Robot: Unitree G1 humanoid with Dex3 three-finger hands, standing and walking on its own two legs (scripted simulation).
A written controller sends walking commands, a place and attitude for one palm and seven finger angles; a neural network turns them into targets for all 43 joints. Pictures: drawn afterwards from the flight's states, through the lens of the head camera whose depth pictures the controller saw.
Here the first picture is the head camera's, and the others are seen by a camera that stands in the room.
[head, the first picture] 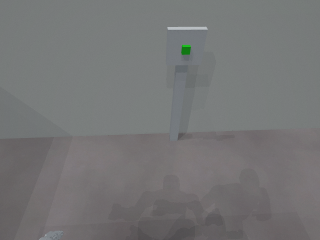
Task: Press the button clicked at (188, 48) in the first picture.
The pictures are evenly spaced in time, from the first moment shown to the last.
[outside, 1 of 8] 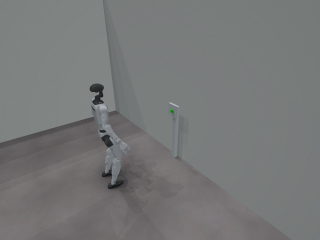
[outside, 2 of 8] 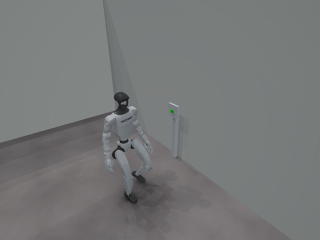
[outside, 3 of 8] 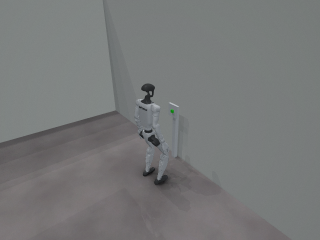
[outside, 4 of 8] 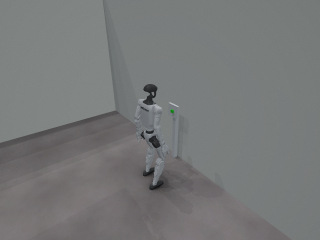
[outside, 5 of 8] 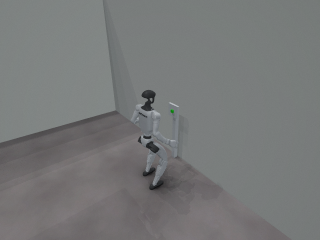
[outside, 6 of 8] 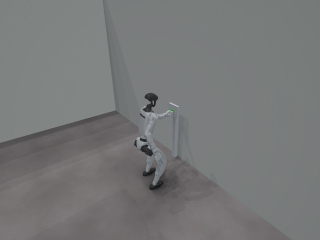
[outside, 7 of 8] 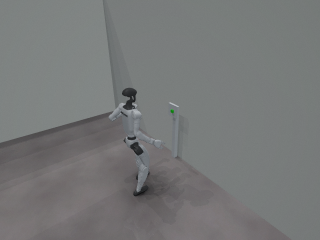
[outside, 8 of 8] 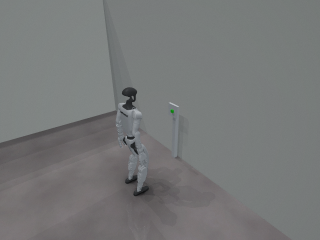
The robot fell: no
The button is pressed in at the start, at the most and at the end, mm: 0 10 0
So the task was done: yes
